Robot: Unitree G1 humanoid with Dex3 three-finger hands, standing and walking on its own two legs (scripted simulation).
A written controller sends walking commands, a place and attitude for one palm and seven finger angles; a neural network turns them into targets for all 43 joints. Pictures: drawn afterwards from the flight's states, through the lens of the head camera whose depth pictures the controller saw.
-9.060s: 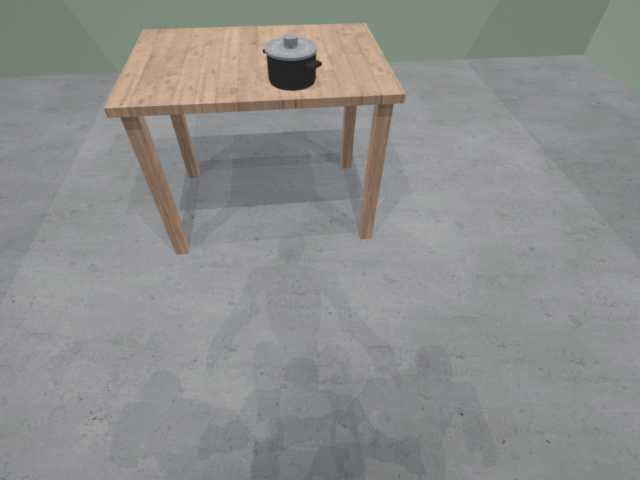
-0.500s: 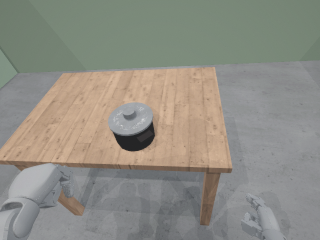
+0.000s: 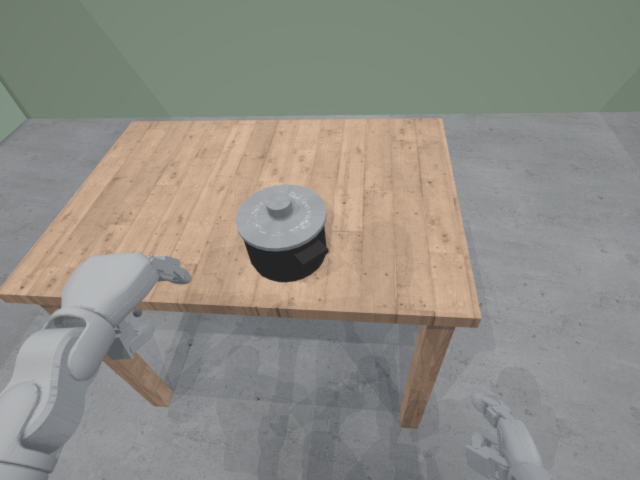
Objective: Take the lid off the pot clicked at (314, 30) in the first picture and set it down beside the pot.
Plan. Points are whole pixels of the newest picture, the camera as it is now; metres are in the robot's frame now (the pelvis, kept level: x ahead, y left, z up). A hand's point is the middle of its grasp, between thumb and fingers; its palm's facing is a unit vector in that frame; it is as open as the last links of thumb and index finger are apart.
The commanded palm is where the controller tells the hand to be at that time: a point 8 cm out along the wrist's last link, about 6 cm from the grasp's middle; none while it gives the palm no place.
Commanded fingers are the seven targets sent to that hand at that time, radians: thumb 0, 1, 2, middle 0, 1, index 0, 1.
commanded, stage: reach forward and open the fingers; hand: left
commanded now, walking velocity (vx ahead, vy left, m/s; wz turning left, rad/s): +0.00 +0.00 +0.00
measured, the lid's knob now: (279, 205) +0.53 +0.14 +0.03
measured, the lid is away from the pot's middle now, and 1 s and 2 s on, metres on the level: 0.00 0.00 0.00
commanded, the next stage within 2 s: move the open hand above the knob in 0.20 s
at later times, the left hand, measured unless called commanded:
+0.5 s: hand (168, 274) +0.32 +0.23 +0.10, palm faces -0.21 -0.04 -0.98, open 10.0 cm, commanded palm +0.31 +0.23 +0.16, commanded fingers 0.00 -0.26 1.37 -0.83 -0.08 -0.83 -0.08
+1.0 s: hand (221, 246) +0.38 +0.19 +0.08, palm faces -0.31 -0.06 -0.95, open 10.0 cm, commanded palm +0.38 +0.20 +0.16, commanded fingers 0.00 -0.26 1.37 -0.83 -0.08 -0.83 -0.08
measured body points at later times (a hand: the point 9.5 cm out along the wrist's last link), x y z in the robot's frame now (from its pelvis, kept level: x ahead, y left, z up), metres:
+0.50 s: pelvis +0.01 -0.01 +0.00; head +0.02 -0.05 +0.45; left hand +0.33 +0.23 +0.15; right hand +0.21 -0.24 -0.10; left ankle +0.07 +0.10 -0.74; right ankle -0.01 -0.15 -0.74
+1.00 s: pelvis +0.04 -0.02 +0.00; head +0.07 -0.06 +0.44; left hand +0.39 +0.19 +0.14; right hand +0.21 -0.27 -0.12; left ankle +0.07 +0.10 -0.74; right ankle -0.01 -0.15 -0.74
